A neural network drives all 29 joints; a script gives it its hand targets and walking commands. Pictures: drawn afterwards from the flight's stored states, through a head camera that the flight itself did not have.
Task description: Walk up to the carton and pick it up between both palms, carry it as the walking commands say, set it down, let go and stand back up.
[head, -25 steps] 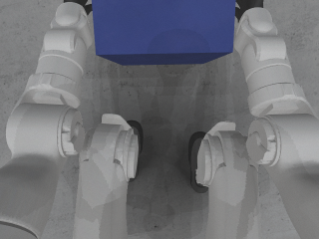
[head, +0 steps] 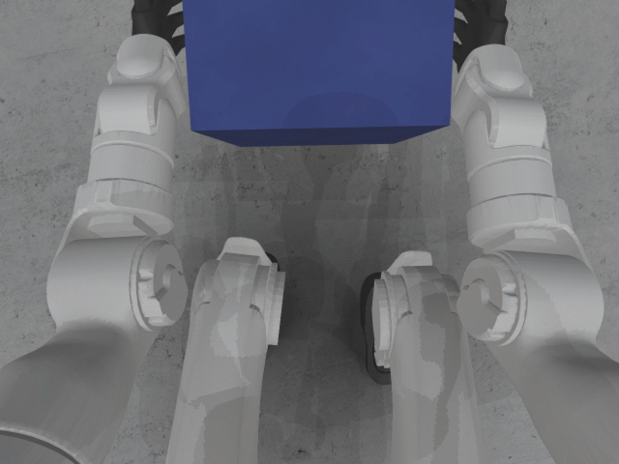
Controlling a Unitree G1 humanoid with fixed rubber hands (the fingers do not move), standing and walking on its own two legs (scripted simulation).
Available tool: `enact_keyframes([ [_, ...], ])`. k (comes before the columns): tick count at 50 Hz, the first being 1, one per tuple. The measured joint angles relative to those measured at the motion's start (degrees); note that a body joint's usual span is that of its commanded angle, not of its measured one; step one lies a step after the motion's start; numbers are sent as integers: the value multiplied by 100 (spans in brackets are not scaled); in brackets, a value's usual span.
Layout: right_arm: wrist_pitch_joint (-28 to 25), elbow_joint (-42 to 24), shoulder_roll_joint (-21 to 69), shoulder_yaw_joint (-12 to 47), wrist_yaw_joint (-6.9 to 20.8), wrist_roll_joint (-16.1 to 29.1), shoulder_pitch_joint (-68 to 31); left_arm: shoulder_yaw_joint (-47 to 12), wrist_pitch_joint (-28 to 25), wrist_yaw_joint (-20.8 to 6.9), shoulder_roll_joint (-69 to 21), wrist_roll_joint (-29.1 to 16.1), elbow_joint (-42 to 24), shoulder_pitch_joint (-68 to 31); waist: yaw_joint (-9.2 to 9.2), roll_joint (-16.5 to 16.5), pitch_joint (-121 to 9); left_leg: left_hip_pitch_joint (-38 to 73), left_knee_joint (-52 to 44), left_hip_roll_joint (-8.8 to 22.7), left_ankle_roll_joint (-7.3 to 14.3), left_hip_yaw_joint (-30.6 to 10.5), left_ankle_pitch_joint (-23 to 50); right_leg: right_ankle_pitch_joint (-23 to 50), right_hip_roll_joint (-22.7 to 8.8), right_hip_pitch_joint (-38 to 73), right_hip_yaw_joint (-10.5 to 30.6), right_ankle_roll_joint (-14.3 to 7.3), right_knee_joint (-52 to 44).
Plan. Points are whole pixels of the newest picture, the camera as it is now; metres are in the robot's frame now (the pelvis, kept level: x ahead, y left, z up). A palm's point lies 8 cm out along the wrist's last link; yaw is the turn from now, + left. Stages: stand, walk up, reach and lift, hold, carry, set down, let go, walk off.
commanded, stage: reach and lift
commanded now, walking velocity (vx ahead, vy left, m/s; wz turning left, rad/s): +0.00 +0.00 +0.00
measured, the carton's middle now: (316, 65) +0.53 +0.05 -0.18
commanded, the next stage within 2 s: none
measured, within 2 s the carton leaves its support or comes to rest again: neither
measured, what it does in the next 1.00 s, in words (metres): rises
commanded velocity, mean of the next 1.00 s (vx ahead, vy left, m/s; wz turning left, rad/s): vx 0.00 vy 0.00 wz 0.00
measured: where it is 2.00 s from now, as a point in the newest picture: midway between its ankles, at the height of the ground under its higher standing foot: (318, 335)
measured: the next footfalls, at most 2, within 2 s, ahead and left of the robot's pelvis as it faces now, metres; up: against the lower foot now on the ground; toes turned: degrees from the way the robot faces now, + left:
none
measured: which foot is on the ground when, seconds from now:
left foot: down 0.00-1.00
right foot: down 0.00-1.00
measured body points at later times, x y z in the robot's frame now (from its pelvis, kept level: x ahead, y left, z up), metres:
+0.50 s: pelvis +0.00 +0.00 +0.05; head +0.30 +0.02 +0.39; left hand +0.51 +0.21 -0.05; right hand +0.53 -0.12 -0.05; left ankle +0.12 +0.12 -0.36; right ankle +0.10 -0.12 -0.36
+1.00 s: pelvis +0.01 +0.00 +0.11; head +0.27 +0.02 +0.47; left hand +0.49 +0.21 +0.03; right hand +0.51 -0.12 +0.03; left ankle +0.12 +0.12 -0.36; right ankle +0.10 -0.12 -0.36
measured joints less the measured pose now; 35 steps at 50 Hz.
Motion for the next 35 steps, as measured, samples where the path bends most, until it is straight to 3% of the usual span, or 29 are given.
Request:
enact_keyframes([
  [11,129,-378,193,-119,70,-97,445,163,148,-54,-235,107,-376,411,5,17,-409,234,-394,-80,-36,-47,13,24,38,227,52,11,-399],
  [35,325,-539,502,-376,212,-472,949,485,368,-219,-554,520,-598,943,1,17,-1026,1071,-1360,-156,-88,-160,156,233,126,1026,147,2,-1390],
])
